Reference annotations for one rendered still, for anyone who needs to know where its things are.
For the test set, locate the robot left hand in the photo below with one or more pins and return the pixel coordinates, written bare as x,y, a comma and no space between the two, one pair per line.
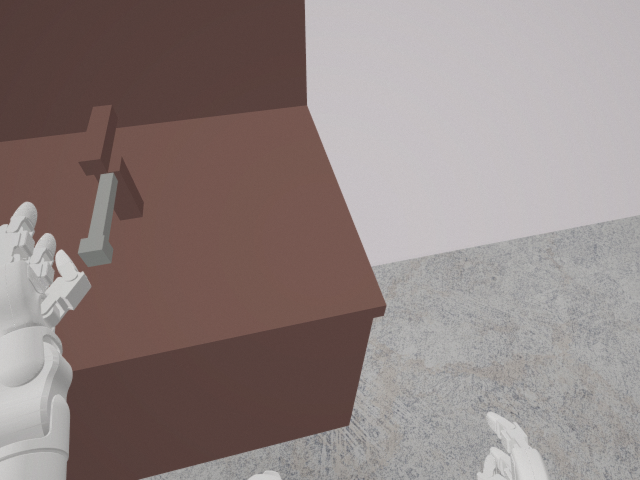
26,274

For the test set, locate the left robot forearm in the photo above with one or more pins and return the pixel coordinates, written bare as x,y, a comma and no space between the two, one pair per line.
34,414

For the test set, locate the left robot shin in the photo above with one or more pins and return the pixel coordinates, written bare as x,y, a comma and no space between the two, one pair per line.
272,473

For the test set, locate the tap lever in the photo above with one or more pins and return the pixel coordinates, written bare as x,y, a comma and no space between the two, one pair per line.
96,249

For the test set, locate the robot right hand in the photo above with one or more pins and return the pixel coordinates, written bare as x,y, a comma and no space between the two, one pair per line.
524,463

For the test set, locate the counter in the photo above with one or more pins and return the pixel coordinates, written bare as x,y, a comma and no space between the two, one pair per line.
238,305

